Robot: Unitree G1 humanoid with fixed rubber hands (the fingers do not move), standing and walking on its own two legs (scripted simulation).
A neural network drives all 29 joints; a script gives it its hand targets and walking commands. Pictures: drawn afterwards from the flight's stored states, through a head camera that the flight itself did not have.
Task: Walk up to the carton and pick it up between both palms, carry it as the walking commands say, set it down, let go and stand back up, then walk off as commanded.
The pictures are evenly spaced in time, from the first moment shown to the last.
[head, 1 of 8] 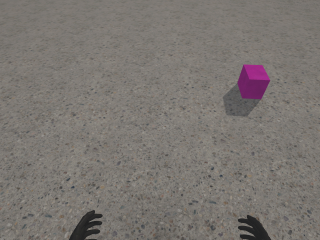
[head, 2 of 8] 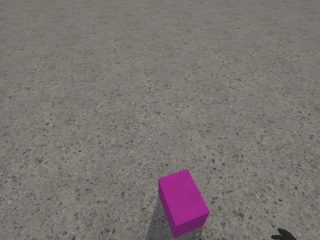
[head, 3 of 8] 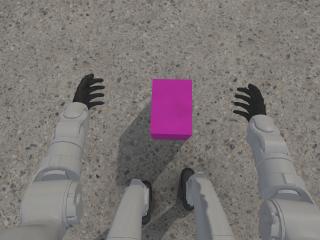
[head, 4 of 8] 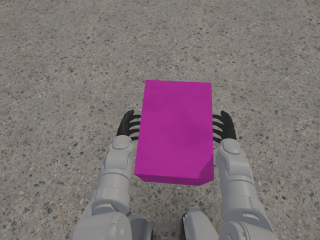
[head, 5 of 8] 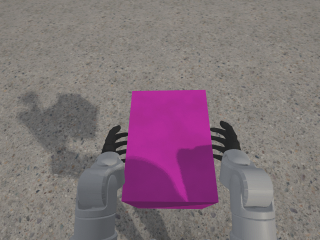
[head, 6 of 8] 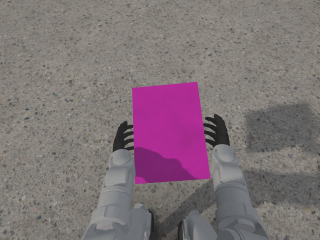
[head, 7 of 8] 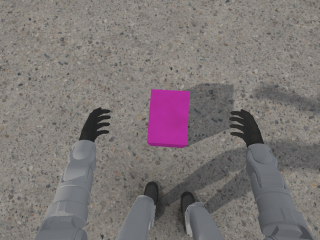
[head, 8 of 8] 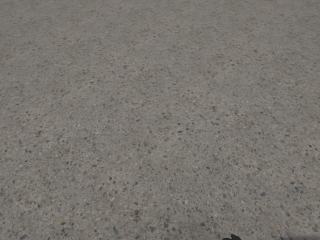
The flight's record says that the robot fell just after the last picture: no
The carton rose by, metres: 0.69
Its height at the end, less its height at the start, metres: +0.06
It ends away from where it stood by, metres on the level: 1.04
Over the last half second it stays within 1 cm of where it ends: no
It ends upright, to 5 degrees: no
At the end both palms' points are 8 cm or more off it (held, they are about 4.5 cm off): yes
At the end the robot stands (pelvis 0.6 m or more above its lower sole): yes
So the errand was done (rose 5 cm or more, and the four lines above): no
